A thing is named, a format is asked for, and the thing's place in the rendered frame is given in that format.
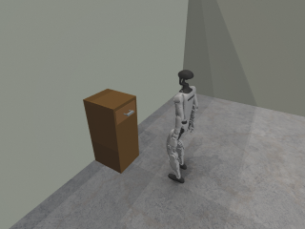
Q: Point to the right robot foot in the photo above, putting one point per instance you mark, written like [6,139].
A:
[183,166]

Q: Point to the robot right upper arm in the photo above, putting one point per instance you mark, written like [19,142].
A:
[195,102]

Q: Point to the handle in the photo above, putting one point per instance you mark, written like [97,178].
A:
[130,112]

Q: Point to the robot left hand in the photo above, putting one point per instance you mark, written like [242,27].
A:
[172,143]

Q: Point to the right robot forearm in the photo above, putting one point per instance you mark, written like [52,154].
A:
[193,115]

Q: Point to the left robot forearm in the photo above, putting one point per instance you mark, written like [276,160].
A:
[177,128]

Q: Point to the drawer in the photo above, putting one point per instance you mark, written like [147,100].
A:
[120,114]

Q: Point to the cabinet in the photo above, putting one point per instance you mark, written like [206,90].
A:
[115,146]

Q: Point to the humanoid robot head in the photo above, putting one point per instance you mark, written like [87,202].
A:
[185,75]

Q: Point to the robot left upper arm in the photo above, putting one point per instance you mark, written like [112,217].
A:
[178,102]

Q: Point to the robot right hand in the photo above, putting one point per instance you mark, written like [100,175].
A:
[192,125]

